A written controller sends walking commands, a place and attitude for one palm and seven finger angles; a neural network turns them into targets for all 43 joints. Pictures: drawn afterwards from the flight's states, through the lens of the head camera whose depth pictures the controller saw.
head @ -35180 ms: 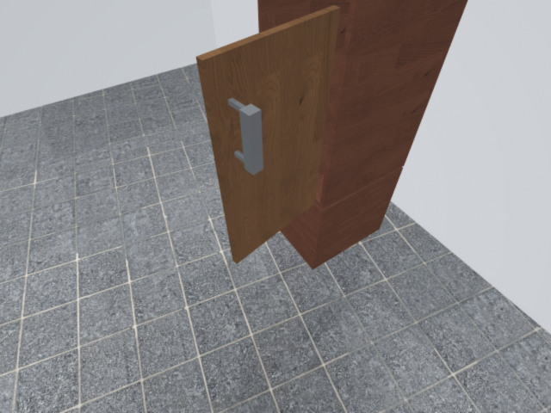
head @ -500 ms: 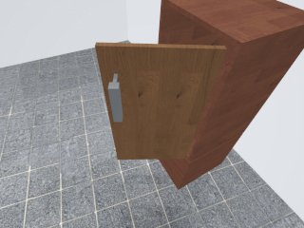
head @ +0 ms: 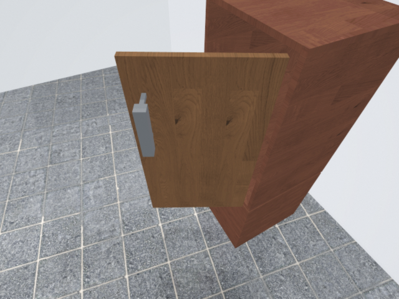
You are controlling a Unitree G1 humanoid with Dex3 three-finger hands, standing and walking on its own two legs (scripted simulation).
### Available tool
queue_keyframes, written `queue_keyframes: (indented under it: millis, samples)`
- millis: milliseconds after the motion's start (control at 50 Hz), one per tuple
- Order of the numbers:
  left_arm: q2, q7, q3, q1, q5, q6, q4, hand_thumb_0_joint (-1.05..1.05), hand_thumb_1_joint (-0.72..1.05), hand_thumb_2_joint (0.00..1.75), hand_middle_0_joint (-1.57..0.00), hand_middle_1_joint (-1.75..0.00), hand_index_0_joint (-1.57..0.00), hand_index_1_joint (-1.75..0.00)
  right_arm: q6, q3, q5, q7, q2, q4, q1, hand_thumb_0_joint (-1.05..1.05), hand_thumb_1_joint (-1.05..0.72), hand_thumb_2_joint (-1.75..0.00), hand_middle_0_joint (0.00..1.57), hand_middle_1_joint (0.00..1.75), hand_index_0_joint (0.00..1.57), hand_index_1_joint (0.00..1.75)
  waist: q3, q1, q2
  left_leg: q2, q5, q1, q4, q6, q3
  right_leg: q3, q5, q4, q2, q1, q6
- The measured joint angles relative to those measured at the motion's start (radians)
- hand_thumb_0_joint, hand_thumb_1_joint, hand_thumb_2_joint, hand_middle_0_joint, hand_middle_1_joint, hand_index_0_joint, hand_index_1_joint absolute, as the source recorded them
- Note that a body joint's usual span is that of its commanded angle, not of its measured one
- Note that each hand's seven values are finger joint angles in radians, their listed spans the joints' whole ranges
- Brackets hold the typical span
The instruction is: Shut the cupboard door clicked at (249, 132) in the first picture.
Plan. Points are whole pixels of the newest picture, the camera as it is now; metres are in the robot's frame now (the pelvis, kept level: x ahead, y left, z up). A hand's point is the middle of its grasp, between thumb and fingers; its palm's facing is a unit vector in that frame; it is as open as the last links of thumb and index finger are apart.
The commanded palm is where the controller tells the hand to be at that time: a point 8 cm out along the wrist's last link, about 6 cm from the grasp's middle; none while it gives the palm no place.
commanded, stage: look again from close up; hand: left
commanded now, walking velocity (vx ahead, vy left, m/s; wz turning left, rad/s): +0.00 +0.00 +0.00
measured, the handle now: (146, 125) +0.45 +0.15 +0.10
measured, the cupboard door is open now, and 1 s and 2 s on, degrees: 62 62 62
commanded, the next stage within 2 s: raise the hand and make a fist in 0.36 s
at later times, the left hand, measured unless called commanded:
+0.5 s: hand out of the picture +0.04 +0.23 -0.16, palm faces +0.07 -0.96 -0.26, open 7.3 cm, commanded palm +0.06 +0.27 -0.06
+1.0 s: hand out of the picture +0.11 +0.21 -0.02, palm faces +0.14 -0.99 -0.04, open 5.6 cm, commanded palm +0.09 +0.26 -0.01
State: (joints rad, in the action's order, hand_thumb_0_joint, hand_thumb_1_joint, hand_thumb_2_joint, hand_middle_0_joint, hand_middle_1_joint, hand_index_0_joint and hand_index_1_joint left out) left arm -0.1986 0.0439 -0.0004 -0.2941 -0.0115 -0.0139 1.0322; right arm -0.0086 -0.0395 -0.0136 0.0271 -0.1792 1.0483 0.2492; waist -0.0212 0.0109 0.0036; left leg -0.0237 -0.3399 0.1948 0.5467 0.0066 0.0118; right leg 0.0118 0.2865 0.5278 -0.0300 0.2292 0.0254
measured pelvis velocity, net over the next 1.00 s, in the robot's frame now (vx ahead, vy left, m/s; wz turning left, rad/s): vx -0.06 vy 0.00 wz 0.06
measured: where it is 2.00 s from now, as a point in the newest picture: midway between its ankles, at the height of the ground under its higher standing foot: outside the picture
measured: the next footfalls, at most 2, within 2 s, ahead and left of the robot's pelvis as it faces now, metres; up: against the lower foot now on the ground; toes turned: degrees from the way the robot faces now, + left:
none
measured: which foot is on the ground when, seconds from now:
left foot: down 0.00-1.00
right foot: down 0.00-1.00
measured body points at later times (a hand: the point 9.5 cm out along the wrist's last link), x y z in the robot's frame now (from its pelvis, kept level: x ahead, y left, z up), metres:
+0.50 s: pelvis -0.04 +0.02 +0.00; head -0.03 +0.03 +0.45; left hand +0.04 +0.28 -0.14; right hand +0.03 -0.24 -0.13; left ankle -0.03 +0.12 -0.73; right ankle +0.00 -0.14 -0.73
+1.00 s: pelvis -0.06 +0.00 -0.09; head -0.03 +0.01 +0.36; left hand +0.10 +0.26 -0.01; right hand +0.16 -0.21 -0.13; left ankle -0.03 +0.12 -0.73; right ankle +0.00 -0.14 -0.73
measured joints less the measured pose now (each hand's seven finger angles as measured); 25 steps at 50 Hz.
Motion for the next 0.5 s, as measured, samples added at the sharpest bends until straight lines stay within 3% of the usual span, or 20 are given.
queue_keyframes:
  millis: [260,480,500]
  samples:
    - [-0.052,-0.008,0.002,0.072,0.0,0.006,-0.041,0.01,0.91,0.9,-0.2,-0.3,-0.21,-0.3,0.003,0.008,-0.003,-0.016,-0.052,-0.022,-0.102,0.01,-0.91,-0.89,0.2,0.3,0.2,0.3,0.014,-0.013,-0.005,0.008,0.026,-0.01,-0.007,-0.007,0.012,-0.014,-0.028,-0.005,-0.007,-0.006,0.009]
    - [-0.059,-0.007,0.014,0.077,-0.003,0.011,-0.026,0.01,0.91,0.9,-0.2,-0.3,-0.21,-0.3,0.007,0.025,0.001,-0.027,-0.056,0.002,-0.085,0.01,-0.91,-0.89,0.2,0.3,0.2,0.3,-0.003,-0.011,-0.014,0.02,0.068,0.003,-0.037,-0.021,0.021,-0.023,-0.083,-0.056,-0.018,-0.001,0.024]
    - [-0.052,-0.027,-0.066,0.039,0.01,0.071,-0.176,0.01,0.91,0.9,-0.2,-0.3,-0.21,-0.3,-0.01,0.026,0.0,-0.011,-0.051,-0.038,-0.064,0.01,-0.91,-0.89,0.2,0.3,0.2,0.3,-0.026,-0.009,-0.023,0.022,0.06,0.015,-0.01,-0.022,0.019,-0.021,-0.074,-0.026,-0.02,0.011,0.021]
